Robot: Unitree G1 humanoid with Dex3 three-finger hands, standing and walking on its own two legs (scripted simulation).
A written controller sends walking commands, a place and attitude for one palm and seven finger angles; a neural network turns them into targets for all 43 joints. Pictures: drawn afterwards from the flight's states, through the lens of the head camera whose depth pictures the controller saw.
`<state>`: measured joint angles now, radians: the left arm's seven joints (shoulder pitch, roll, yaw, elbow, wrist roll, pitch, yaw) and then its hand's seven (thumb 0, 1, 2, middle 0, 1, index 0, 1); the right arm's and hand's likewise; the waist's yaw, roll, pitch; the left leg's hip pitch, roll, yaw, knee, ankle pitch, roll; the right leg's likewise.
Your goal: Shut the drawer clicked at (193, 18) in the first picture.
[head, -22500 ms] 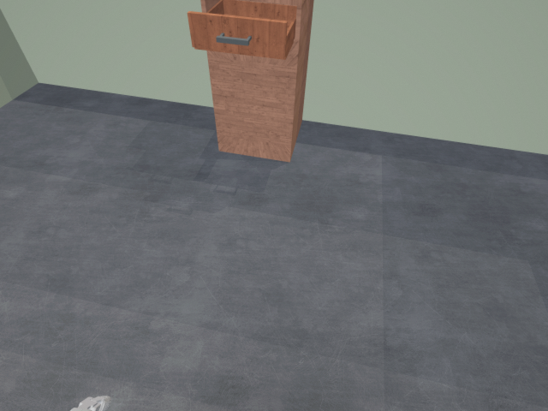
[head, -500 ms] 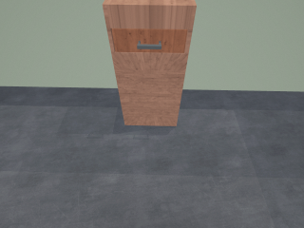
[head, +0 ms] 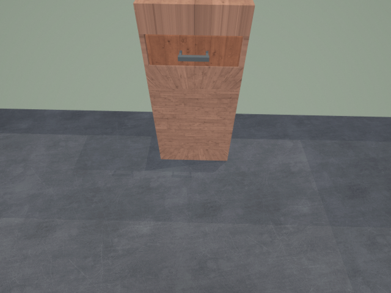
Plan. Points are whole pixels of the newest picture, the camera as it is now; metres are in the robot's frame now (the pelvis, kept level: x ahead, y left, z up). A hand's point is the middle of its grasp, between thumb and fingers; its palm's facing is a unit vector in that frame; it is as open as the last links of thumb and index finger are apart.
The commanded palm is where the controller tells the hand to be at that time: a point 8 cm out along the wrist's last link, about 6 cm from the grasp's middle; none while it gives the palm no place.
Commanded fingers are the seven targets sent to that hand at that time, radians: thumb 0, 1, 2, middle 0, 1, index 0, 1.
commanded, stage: look to check the result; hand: left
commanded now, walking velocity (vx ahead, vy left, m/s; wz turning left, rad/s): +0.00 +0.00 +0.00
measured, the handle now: (193, 55) +0.97 +0.06 -0.02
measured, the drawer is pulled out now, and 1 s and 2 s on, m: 0.00 0.00 0.00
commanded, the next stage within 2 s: stand and wait in 0.02 s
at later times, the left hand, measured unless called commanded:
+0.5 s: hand out of the picture +0.01 +0.17 -0.17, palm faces +0.02 -0.98 -0.21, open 7.4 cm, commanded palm none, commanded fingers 0.00 0.90 0.90 -0.20 -0.30 -0.20 -0.30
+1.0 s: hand out of the picture +0.03 +0.18 -0.17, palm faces +0.02 -0.97 -0.23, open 7.4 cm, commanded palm none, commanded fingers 0.00 0.90 0.90 -0.20 -0.30 -0.20 -0.30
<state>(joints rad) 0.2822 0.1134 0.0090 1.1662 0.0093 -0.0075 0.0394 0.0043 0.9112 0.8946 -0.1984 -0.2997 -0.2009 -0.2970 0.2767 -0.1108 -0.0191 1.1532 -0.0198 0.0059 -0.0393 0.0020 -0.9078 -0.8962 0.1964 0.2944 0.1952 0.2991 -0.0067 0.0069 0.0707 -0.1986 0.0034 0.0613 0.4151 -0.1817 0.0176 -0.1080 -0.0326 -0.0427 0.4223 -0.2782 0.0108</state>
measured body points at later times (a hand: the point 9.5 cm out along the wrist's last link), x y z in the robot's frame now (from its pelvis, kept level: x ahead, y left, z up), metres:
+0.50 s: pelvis +0.00 -0.01 +0.00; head +0.03 -0.01 +0.45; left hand +0.01 +0.22 -0.16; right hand +0.00 -0.23 -0.16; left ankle +0.03 +0.11 -0.74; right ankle -0.03 -0.12 -0.74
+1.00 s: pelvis +0.01 -0.01 +0.00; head +0.03 -0.02 +0.45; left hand +0.03 +0.23 -0.15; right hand +0.03 -0.25 -0.16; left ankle +0.03 +0.11 -0.74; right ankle -0.03 -0.12 -0.74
